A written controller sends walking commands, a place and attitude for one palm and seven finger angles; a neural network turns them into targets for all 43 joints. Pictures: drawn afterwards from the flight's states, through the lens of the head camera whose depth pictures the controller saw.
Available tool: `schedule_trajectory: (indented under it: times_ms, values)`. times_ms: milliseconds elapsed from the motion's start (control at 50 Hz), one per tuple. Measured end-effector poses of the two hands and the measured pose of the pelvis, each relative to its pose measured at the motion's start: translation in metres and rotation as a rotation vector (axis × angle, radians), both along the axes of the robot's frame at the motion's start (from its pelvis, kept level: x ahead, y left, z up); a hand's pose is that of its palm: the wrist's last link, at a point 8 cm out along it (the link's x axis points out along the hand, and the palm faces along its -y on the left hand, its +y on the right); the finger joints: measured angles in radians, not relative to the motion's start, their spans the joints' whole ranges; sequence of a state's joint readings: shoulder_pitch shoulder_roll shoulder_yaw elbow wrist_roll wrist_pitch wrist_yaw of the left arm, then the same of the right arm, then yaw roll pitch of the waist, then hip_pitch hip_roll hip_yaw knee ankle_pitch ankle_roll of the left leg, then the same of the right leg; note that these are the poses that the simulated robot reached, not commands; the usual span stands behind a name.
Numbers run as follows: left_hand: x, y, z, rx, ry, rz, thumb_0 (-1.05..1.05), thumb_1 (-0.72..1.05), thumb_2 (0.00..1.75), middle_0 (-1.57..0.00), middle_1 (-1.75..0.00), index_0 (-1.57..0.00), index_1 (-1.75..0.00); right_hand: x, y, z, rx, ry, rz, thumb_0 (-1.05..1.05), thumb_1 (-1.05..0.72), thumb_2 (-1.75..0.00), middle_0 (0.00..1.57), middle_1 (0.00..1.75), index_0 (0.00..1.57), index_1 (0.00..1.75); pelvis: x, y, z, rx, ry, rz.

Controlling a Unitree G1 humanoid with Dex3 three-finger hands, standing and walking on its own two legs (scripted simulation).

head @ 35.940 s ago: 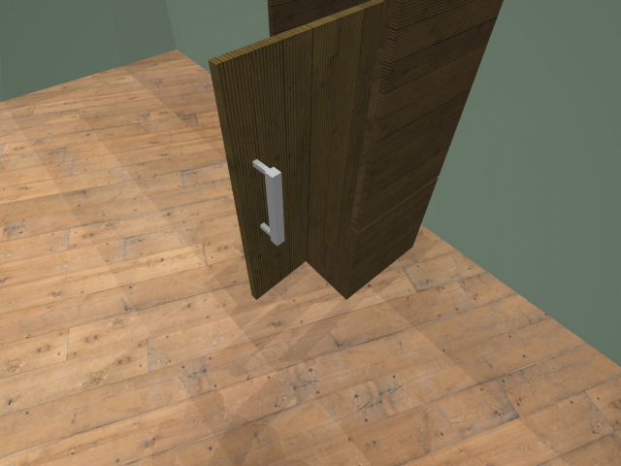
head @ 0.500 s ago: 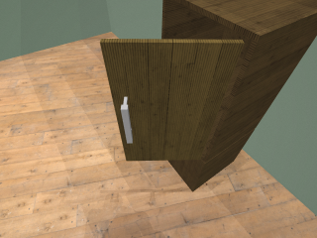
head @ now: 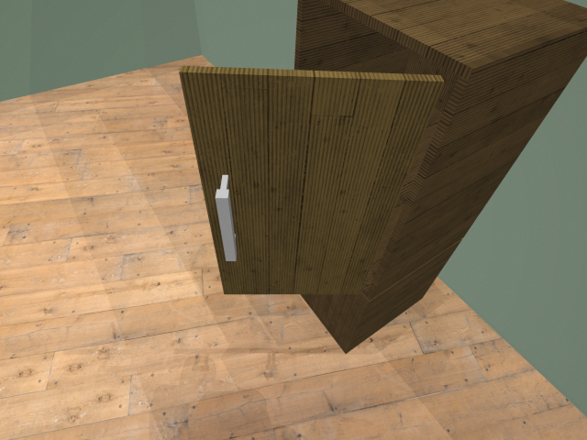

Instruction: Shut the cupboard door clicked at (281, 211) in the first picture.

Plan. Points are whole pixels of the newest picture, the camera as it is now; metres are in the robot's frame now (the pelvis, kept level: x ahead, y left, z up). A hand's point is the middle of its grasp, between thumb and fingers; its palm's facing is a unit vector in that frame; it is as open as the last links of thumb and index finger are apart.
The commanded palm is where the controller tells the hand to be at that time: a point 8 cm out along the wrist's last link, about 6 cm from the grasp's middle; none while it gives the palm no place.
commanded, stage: look again from close up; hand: left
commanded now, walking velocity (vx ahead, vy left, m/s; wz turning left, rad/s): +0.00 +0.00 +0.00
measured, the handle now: (228, 220) +0.48 +0.14 -0.03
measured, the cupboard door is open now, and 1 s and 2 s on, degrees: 57 57 57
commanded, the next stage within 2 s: raise the hand and make a fist in 0.50 s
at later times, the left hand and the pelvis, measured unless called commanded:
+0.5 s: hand out of the picture +0.04 +0.19 -0.18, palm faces -0.01 -0.97 -0.24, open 7.3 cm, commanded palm none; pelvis +0.02 +0.00 -0.01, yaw -1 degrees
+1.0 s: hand (167, 424) +0.16 +0.18 -0.08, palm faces +0.10 -0.99 -0.01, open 6.2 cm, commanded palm +0.14 +0.23 -0.06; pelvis -0.02 -0.03 -0.11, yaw +2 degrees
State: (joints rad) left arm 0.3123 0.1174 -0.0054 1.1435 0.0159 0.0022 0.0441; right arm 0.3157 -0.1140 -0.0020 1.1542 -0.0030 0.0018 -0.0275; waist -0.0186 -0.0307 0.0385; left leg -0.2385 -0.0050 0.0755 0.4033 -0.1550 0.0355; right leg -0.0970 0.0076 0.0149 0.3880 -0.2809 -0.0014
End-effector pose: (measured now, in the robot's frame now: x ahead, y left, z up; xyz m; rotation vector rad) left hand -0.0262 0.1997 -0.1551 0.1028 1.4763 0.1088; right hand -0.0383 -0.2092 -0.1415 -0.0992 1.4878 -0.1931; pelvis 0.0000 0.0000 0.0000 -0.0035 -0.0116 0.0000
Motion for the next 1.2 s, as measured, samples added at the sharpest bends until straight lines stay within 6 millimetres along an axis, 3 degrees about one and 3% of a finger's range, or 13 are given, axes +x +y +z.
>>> schedule_trajectory:
  times_ms: [180,340,620,660,760,820,880,960,1000,1080,1200]
  values:
    - [0.013,0.019,0.003,0.061,-0.067,-0.002,0.0,0.91,0.9,-0.2,-0.3,-0.2,-0.3,0.046,-0.004,-0.017,0.005,-0.125,0.065,0.02,-0.93,-0.9,0.19,0.3,0.2,0.29,0.006,0.008,-0.011,-0.007,0.007,0.016]
    - [0.038,0.035,0.008,0.1,-0.106,-0.029,0.0,0.91,0.9,-0.2,-0.3,-0.2,-0.3,0.08,-0.012,-0.013,-0.003,-0.194,0.081,0.01,-0.93,-0.9,0.19,0.3,0.2,0.29,0.014,0.007,-0.009,0.012,0.008,-0.002]
    - [0.072,0.04,0.007,0.106,-0.156,-0.064,0.0,0.91,0.9,-0.2,-0.3,-0.2,-0.3,0.11,-0.031,0.0,-0.054,-0.224,0.1,0.0,-0.91,-0.9,0.2,0.3,0.2,0.29,0.023,0.0,-0.007,0.007,0.01,-0.012]
    - [0.103,0.049,0.026,0.137,-0.353,0.035,0.01,0.91,0.9,-0.2,-0.3,-0.21,-0.3,0.117,-0.037,0.006,-0.099,-0.334,0.096,0.01,-0.91,-0.9,0.2,0.3,0.2,0.3,0.017,-0.001,-0.011,0.005,0.001,-0.003]
    - [0.189,0.041,0.126,0.158,-1.091,0.076,0.01,0.91,0.9,-0.22,-0.33,-0.23,-0.33,0.148,-0.049,0.014,-0.109,-0.664,0.122,0.01,-0.91,-0.9,0.2,0.3,0.2,0.29,0.009,-0.008,-0.031,0.049,0.04,0.058]
    - [0.209,0.033,0.145,0.087,-1.397,0.047,0.01,0.91,0.9,-0.25,-0.36,-0.26,-0.36,0.173,-0.056,0.005,-0.091,-0.785,0.163,0.01,-0.9,-0.9,0.2,0.3,0.2,0.29,0.001,-0.014,-0.055,0.054,0.103,0.057]
    - [0.205,0.026,0.131,0.004,-1.524,-0.055,0.0,0.91,0.9,-0.29,-0.41,-0.3,-0.41,0.196,-0.062,-0.003,-0.095,-0.872,0.183,0.01,-0.9,-0.9,0.2,0.3,0.2,0.3,-0.008,-0.021,-0.079,0.049,0.168,0.031]
    - [0.177,0.026,0.089,-0.056,-1.412,-0.065,0.0,0.91,0.9,-0.36,-0.48,-0.37,-0.48,0.222,-0.063,-0.006,-0.103,-0.966,0.206,0.01,-0.9,-0.9,0.2,0.3,0.2,0.3,-0.015,-0.027,-0.103,0.032,0.207,0.027]
    - [0.16,0.03,0.077,-0.03,-1.361,-0.018,0.01,0.91,0.9,-0.4,-0.51,-0.4,-0.51,0.232,-0.059,-0.007,-0.105,-0.994,0.232,0.01,-0.9,-0.9,0.19,0.3,0.2,0.3,-0.016,-0.028,-0.11,0.021,0.221,0.033]
    - [0.144,0.036,0.083,0.054,-1.4,0.022,0.02,0.9,0.9,-0.47,-0.59,-0.47,-0.59,0.245,-0.045,-0.015,-0.095,-1.001,0.293,0.01,-0.9,-0.9,0.19,0.3,0.2,0.29,-0.015,-0.028,-0.116,-0.01,0.243,0.05]
    - [0.174,0.034,0.098,-0.007,-1.481,-0.071,0.02,0.9,0.9,-0.57,-0.71,-0.58,-0.71,0.242,-0.023,-0.035,-0.052,-0.926,0.305,0.01,-0.9,-0.9,0.2,0.3,0.2,0.3,-0.012,-0.023,-0.118,-0.038,0.271,0.059]
